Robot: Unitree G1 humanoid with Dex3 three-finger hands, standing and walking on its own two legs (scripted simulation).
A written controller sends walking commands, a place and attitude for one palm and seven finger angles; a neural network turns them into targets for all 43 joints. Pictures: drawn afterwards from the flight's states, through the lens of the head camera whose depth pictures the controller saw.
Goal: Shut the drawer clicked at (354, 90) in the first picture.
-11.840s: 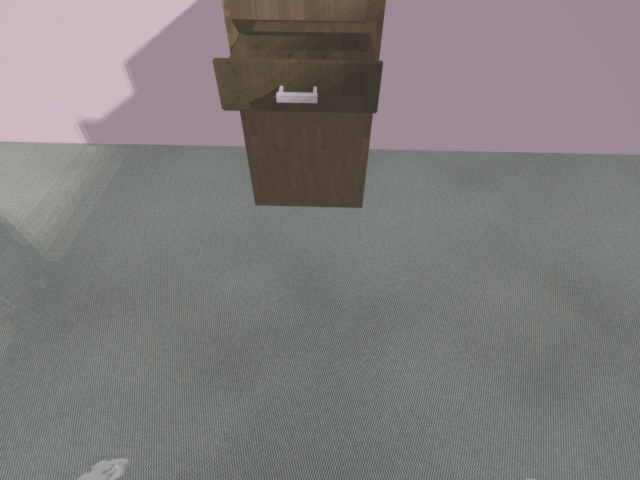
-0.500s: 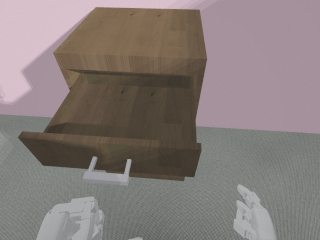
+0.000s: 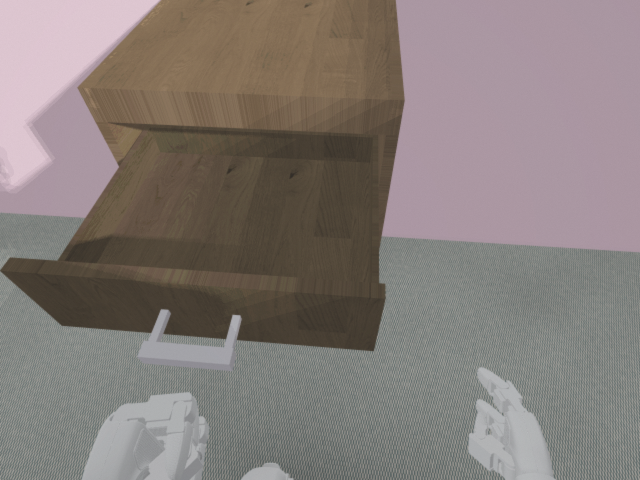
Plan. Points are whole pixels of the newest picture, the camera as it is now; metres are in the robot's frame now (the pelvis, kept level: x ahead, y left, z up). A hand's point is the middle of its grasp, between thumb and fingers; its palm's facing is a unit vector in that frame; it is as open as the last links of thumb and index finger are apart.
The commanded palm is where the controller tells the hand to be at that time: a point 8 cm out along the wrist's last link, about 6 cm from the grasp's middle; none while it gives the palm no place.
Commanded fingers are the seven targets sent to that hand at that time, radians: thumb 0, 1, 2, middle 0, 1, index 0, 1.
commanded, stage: bring the fist close to the handle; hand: left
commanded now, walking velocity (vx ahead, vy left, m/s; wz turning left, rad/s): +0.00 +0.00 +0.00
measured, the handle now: (193, 338) +0.28 +0.18 +0.03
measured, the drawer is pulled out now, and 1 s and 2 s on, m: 0.30 0.30 0.21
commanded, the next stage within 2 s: push the drawer shut in 1.00 s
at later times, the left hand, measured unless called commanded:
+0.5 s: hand (209, 430) +0.18 +0.13 +0.04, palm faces -0.04 -1.00 +0.01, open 3.3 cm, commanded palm +0.15 +0.18 +0.04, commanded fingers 0.00 0.90 0.90 -1.40 -1.60 -1.40 -1.60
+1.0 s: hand (221, 422) +0.19 +0.12 +0.03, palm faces -0.04 -1.00 +0.02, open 3.3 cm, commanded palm +0.16 +0.18 +0.03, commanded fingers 0.00 0.90 0.90 -1.40 -1.60 -1.40 -1.60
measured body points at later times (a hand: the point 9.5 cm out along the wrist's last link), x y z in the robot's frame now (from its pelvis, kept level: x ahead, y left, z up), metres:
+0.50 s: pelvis -0.01 +0.01 -0.02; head +0.05 +0.01 +0.42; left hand +0.17 +0.19 +0.04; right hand +0.18 -0.22 -0.09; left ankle +0.01 +0.12 -0.67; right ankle -0.01 -0.09 -0.67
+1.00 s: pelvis -0.01 +0.02 -0.03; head +0.06 +0.02 +0.42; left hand +0.19 +0.18 +0.03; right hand +0.18 -0.21 -0.10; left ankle +0.01 +0.12 -0.67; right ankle -0.01 -0.09 -0.67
